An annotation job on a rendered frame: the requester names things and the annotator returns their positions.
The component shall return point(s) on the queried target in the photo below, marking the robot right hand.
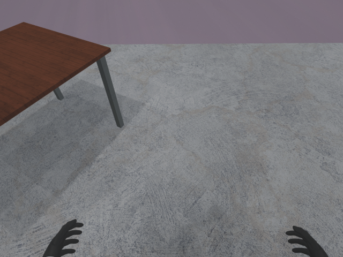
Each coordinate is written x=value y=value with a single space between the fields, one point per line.
x=313 y=249

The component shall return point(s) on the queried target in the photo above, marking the robot left hand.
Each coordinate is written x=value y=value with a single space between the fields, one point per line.
x=59 y=241

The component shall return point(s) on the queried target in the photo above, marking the table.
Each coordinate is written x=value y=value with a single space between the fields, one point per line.
x=35 y=61

